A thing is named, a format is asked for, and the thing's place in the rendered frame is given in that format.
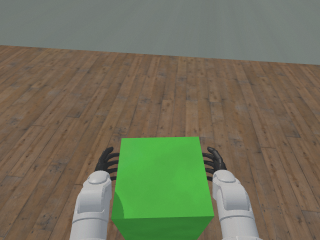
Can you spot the left robot hand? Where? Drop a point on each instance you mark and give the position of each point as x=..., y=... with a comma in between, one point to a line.
x=103, y=162

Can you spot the carton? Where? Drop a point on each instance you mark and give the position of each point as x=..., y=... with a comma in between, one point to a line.
x=161, y=190

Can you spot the left robot forearm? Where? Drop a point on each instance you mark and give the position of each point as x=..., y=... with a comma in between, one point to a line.
x=91, y=213

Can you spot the right robot forearm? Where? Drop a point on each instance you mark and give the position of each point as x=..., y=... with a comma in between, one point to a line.
x=234, y=207

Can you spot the right robot hand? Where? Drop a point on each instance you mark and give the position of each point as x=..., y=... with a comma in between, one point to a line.
x=217, y=162

